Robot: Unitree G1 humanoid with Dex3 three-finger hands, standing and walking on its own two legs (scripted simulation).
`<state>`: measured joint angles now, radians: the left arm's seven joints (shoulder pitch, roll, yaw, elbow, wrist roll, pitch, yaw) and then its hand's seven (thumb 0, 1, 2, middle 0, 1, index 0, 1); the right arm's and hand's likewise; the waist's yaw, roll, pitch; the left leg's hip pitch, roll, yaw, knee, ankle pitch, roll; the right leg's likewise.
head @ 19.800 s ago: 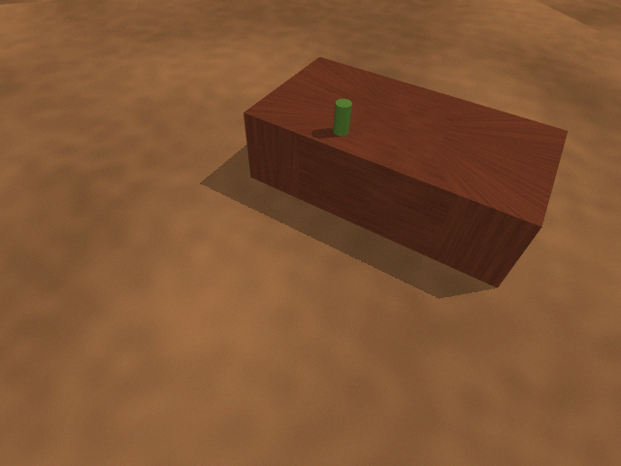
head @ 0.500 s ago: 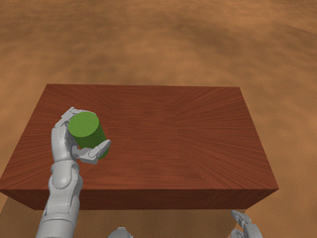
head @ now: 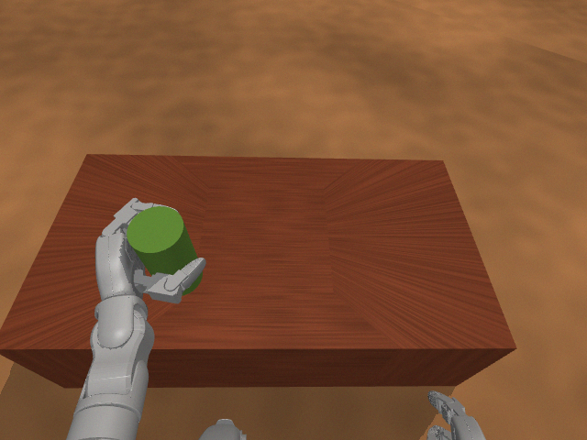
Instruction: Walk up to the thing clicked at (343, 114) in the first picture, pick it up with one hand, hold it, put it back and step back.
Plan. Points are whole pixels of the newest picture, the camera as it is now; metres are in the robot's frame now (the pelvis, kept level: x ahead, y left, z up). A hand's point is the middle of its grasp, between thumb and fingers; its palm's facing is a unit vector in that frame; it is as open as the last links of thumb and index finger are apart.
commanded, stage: hold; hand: left
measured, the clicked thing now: (169, 254) +0.34 +0.17 +0.06
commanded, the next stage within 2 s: crouch in 0.64 s
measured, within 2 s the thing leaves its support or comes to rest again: neither
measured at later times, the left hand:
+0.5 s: hand (167, 250) +0.34 +0.17 +0.07, palm faces +0.26 -0.97 +0.03, open 9.5 cm
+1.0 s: hand (167, 262) +0.35 +0.18 +0.03, palm faces +0.28 -0.96 +0.02, open 9.5 cm
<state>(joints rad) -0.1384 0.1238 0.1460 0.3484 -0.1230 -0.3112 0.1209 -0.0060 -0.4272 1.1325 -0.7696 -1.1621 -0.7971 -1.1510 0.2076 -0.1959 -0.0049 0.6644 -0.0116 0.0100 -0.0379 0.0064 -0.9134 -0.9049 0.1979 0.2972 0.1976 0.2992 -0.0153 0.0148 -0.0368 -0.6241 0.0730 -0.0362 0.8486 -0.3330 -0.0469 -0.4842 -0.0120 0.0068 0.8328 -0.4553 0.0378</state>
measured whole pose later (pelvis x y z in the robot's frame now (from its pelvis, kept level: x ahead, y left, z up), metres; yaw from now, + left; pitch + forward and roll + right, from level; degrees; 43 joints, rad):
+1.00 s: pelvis -0.01 +0.00 -0.01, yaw +0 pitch +9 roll -2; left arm -0.23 0.15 0.22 0.53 -0.13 -0.38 0.09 -0.01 -0.43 1.14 -0.77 -1.16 -0.80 -1.15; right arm 0.18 -0.20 -0.01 0.66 -0.02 0.00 -0.02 0.01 -0.90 -0.91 0.20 0.30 0.20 0.30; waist -0.03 0.00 -0.04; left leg -0.73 0.07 -0.04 0.91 -0.34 -0.05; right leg -0.60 -0.01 0.01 0.91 -0.47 0.03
